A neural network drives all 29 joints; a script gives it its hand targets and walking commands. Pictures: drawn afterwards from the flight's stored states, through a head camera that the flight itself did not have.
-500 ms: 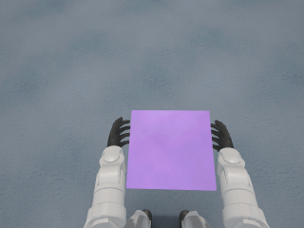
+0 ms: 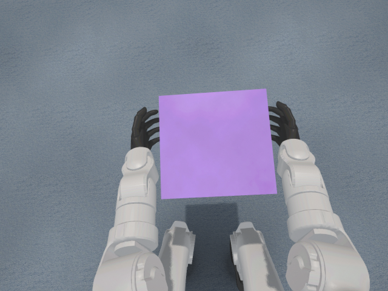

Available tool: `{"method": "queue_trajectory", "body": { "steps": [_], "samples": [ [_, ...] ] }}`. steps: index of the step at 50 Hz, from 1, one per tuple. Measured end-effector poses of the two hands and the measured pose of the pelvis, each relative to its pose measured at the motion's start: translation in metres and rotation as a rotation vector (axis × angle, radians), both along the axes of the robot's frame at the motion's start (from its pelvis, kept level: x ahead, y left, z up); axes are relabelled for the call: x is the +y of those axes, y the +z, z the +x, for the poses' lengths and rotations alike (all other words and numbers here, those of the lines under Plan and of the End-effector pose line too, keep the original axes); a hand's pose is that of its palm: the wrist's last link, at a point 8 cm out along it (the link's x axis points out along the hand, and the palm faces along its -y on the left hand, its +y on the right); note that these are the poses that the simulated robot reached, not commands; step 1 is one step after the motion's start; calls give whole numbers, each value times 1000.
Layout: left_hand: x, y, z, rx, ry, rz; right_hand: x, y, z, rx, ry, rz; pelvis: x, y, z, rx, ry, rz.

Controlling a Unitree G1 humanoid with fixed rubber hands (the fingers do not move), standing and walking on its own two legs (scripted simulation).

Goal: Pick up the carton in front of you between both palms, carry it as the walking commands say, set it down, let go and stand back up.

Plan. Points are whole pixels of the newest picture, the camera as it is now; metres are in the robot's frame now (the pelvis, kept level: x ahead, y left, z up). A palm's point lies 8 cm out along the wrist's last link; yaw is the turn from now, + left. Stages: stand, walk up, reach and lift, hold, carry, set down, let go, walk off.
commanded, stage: set down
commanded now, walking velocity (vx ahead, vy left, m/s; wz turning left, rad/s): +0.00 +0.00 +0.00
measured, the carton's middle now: (213, 152) +0.43 +0.00 -0.16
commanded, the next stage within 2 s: none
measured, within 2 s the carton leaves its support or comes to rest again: rests again in 1.34 s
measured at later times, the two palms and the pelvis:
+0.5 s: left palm (159, 155) +0.44 +0.15 -0.23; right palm (267, 146) +0.47 -0.15 -0.24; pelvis -0.02 +0.00 -0.12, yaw +1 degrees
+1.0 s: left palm (167, 161) +0.45 +0.15 -0.37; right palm (257, 149) +0.49 -0.15 -0.37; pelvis -0.03 +0.00 -0.21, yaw +2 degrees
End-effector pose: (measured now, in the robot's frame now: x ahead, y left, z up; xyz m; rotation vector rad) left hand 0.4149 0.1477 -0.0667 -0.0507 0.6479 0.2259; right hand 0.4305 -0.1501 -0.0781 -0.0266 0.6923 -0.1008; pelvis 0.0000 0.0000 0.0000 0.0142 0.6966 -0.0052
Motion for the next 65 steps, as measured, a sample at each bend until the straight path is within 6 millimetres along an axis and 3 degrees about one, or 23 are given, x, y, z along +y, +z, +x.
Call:
{"method": "queue_trajectory", "body": {
  "steps": [15, 44, 48, 55, 65],
  "samples": [
    [1, -101, 17, 4, 15, -1, 1, -101, 23, 3, 25, -5, 2, -80, -12, 98, 2, 7],
    [-1, -288, 38, 72, 39, 1, -1, -282, 59, 65, 99, -46, 2, -202, -34, 67, 11, 22],
    [0, -300, 38, 76, 57, -16, 1, -293, 61, 70, 110, -52, -1, -211, -31, 30, 15, 22],
    [3, -300, 42, 70, 52, -8, 4, -291, 68, 64, 102, -42, -1, -220, -28, 22, 15, 20],
    [2, -310, 38, 113, 29, -2, 2, -305, 56, 110, 104, -58, 2, -224, -30, 2, 17, 18]
  ]
}}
